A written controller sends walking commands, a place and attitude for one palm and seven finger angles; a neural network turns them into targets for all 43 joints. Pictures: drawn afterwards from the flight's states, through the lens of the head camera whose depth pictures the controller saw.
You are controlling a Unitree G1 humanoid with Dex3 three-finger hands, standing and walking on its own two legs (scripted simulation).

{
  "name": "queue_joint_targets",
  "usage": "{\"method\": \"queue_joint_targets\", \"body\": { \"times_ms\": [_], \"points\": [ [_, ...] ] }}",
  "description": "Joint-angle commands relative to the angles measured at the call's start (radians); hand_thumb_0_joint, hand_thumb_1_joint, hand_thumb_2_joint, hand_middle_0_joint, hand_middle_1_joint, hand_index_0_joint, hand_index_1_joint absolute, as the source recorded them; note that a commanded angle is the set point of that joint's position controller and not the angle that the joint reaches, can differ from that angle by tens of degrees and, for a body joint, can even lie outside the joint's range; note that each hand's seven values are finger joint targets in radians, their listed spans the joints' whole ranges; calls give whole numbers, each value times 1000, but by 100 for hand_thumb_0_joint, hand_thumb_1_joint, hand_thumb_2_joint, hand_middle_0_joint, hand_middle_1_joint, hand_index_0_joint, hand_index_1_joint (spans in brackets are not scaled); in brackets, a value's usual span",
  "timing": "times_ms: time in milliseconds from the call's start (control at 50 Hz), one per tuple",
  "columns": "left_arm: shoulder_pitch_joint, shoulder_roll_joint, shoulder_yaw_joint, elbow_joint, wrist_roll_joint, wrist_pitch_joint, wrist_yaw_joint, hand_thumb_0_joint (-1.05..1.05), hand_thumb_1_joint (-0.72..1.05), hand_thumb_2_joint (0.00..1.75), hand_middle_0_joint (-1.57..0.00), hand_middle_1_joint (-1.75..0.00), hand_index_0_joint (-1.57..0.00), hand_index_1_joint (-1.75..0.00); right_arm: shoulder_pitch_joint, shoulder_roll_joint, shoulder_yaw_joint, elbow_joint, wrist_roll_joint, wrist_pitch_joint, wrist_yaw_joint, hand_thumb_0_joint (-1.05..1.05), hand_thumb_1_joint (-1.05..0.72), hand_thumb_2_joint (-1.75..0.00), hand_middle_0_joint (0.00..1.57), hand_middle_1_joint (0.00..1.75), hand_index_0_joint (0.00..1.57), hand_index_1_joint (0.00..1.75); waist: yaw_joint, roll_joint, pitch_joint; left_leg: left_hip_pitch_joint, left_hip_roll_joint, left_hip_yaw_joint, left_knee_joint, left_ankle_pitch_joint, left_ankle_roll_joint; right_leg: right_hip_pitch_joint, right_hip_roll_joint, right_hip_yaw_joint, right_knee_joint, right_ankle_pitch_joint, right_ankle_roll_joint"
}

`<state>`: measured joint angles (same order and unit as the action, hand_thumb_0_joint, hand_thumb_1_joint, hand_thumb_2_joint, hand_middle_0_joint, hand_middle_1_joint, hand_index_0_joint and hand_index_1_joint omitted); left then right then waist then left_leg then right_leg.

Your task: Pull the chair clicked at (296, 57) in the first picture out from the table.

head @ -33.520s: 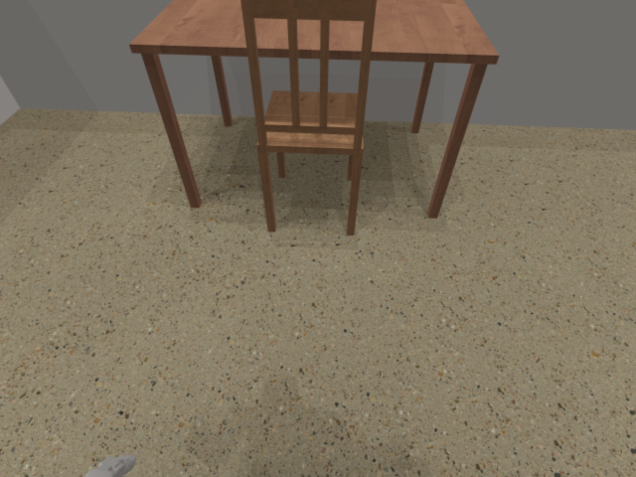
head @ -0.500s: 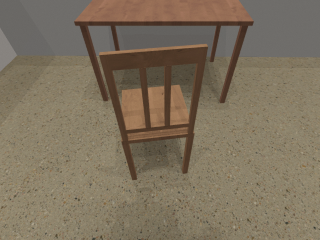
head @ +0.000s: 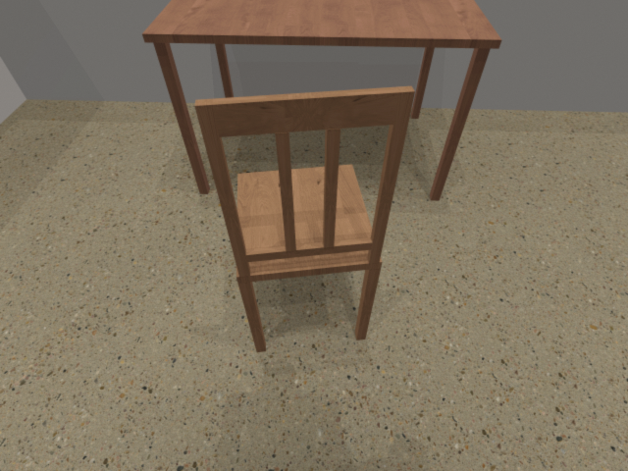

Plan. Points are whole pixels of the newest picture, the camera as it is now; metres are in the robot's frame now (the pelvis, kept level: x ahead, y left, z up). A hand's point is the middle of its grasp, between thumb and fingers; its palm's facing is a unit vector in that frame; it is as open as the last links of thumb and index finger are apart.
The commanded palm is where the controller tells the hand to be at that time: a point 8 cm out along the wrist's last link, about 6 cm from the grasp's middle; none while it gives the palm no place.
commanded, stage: look to check the result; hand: left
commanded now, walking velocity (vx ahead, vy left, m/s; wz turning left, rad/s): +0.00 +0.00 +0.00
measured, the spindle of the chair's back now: (286, 198) +0.64 +0.09 -0.08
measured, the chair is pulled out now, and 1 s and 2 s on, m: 0.63 0.63 0.63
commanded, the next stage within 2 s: stand and wait in 0.52 s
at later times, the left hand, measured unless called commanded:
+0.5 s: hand out of the picture +0.00 +0.17 -0.18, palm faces +0.04 -0.98 -0.19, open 7.3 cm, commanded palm none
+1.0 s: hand out of the picture +0.01 +0.18 -0.18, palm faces +0.04 -0.98 -0.19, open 7.3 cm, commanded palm none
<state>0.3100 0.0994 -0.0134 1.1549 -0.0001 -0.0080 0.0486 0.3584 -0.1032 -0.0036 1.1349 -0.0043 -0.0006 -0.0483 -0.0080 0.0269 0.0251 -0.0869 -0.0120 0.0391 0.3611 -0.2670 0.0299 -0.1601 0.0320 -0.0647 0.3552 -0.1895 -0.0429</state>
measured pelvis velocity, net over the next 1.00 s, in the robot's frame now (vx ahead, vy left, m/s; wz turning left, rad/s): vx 0.02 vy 0.02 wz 0.00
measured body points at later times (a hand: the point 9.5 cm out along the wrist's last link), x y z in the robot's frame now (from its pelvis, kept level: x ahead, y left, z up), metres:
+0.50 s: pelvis +0.01 +0.01 +0.00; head +0.03 +0.00 +0.45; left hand +0.00 +0.22 -0.16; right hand -0.03 -0.19 -0.17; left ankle -0.05 +0.10 -0.75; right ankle +0.00 -0.09 -0.75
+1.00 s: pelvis +0.02 +0.02 +0.00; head +0.04 +0.02 +0.45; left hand +0.01 +0.23 -0.16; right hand -0.02 -0.18 -0.17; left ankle -0.05 +0.10 -0.75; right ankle +0.00 -0.09 -0.75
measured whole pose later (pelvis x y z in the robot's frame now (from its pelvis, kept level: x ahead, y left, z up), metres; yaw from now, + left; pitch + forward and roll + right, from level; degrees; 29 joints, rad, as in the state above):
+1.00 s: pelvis +0.02 +0.02 +0.00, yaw +0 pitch -1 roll -1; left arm 0.29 0.11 0.00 1.15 0.00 0.01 0.05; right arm 0.35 -0.11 0.00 1.14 0.00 -0.01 -0.06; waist -0.01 0.03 0.05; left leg -0.05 -0.04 0.04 0.36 -0.30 0.06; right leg -0.14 0.00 -0.06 0.39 -0.24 -0.01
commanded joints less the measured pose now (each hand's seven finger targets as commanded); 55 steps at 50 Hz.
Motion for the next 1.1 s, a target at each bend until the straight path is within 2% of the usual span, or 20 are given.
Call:
{"method": "queue_joint_targets", "body": {
  "times_ms": [0, 60, 80, 260, 380, 420, 480, 560, 620, 640, 780, 840, 880, 940, 1000, 1080],
  "points": [
    [65, 82, 15, -32, -6, -15, 7, 0, 90, 90, -20, -30, -20, -30, 115, -68, -12, -1, -3, -9, -7, 0, -90, -90, 20, 30, 20, 30, -4, -16, 63, -64, 110, -105, -64, 187, 25, 16, -124, 137, -53, 128, -4],
    [65, 84, 14, -31, -6, -12, 8, 0, 90, 90, -20, -30, -20, -30, 112, -70, -13, 0, -2, -8, -8, 0, -90, -90, 20, 30, 20, 30, -2, -12, 79, -64, 111, -106, -63, 189, 26, 5, -121, 131, -51, 119, -4],
    [65, 81, 15, -32, -5, -12, 7, 0, 90, 90, -20, -30, -20, -30, 115, -67, -12, 2, -3, -9, -8, 0, -90, -90, 20, 30, 20, 30, -4, -2, 66, -59, 112, -103, -64, 203, 26, 14, -124, 133, -48, 132, -4],
    [63, 88, 16, -33, -6, -10, 9, 0, 90, 90, -20, -30, -20, -30, 113, -71, -12, 3, -1, -10, -11, 0, -90, -90, 20, 30, 20, 30, -3, -24, 60, -47, 113, -109, -57, 231, 29, 27, -124, 124, -39, 156, -4],
    [61, 84, 18, -36, -6, -7, 9, 0, 90, 90, -20, -30, -20, -30, 110, -70, -12, 8, -2, -12, -12, 0, -90, -90, 20, 30, 20, 30, -4, 0, 70, -41, 113, -108, -58, 258, 29, 21, -124, 123, -33, 160, -4],
    [62, 84, 19, -34, -7, -8, 9, 0, 90, 90, -20, -30, -20, -30, 109, -74, -12, 6, -2, -13, -13, 0, -90, -90, 20, 30, 20, 30, -4, -8, 55, -23, 114, -107, -55, 279, 30, 27, -126, 123, -27, 180, -5],
    [58, 85, 19, -34, -6, -6, 9, 0, 90, 90, -20, -30, -20, -30, 107, -74, -12, 6, -2, -11, -13, 0, -90, -90, 20, 30, 20, 30, -5, -17, 78, -33, 114, -108, -59, 264, 30, 18, -124, 123, -30, 165, -4],
    [58, 90, 18, -36, -7, -5, 9, 0, 90, 90, -20, -30, -20, -30, 108, -76, -13, 5, -1, -10, -13, 0, -90, -90, 20, 30, 20, 30, -4, -22, 73, -32, 113, -113, -58, 258, 32, 25, -122, 120, -31, 153, -4],
    [57, 87, 20, -37, -8, -5, 9, 0, 90, 90, -20, -30, -20, -30, 110, -80, -12, 7, -3, -14, -16, 0, -90, -90, 20, 30, 20, 30, -5, 8, 52, -10, 114, -108, -48, 332, 31, 37, -125, 117, -14, 198, -6],
    [60, 89, 21, -35, -8, -5, 10, 0, 90, 90, -20, -30, -20, -30, 106, -81, -13, 6, -2, -15, -16, 0, -90, -90, 20, 30, 20, 30, -5, -2, 40, 3, 116, -107, -44, 349, 31, 38, -126, 114, -10, 206, -5],
    [51, 87, 21, -36, -7, 1, 9, 0, 90, 90, -20, -30, -20, -30, 108, -82, -12, 5, -1, -12, -17, 0, -90, -90, 20, 30, 20, 30, -6, -11, 80, -14, 115, -111, -50, 326, 33, 19, -121, 111, -13, 166, -3],
    [51, 85, 22, -35, -8, 1, 8, 0, 90, 90, -20, -30, -20, -30, 110, -84, -13, 6, -2, -14, -18, 0, -90, -90, 20, 30, 20, 30, -6, 0, 64, -6, 116, -113, -49, 336, 34, 24, -122, 112, -10, 164, -4],
    [45, 87, 23, -39, -7, 3, 8, 0, 90, 90, -20, -30, -20, -30, 111, -84, -12, 5, -2, -13, -18, 0, -90, -90, 20, 30, 20, 30, -7, 2, 81, -17, 116, -115, -53, 331, 35, 18, -118, 109, -6, 150, -3],
    [50, 85, 24, -38, -8, 2, 9, 0, 90, 90, -20, -30, -20, -30, 114, -86, -13, 4, -2, -15, -20, 0, -90, -90, 20, 30, 20, 30, -7, -6, 55, 6, 117, -116, -40, 384, 35, 27, -119, 106, 4, 180, -4],
    [49, 85, 25, -39, -8, 6, 8, 0, 90, 90, -20, -30, -20, -30, 110, -85, -13, 4, -2, -14, -21, 0, -90, -90, 20, 30, 20, 30, -5, 9, 65, 5, 118, -115, -42, 381, 36, 16, -119, 103, 6, 158, -3],
    [45, 86, 26, -41, -7, 7, 8, 0, 90, 90, -20, -30, -20, -30, 116, -84, -13, 4, -2, -13, -20, 0, -90, -90, 20, 30, 20, 30, -7, -3, 76, -8, 117, -119, -43, 367, 36, 15, -116, 104, 7, 151, -4]
  ]
}}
